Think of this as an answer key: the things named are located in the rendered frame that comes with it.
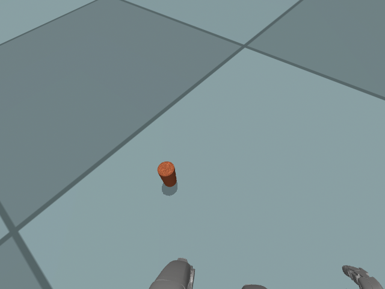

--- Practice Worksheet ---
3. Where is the cup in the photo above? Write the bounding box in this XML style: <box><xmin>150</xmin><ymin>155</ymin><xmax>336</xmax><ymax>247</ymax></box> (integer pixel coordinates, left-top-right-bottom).
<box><xmin>158</xmin><ymin>161</ymin><xmax>176</xmax><ymax>187</ymax></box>

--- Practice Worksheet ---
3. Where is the right robot hand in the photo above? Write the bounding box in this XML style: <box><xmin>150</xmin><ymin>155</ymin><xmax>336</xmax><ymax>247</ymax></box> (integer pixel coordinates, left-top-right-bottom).
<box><xmin>342</xmin><ymin>266</ymin><xmax>383</xmax><ymax>289</ymax></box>

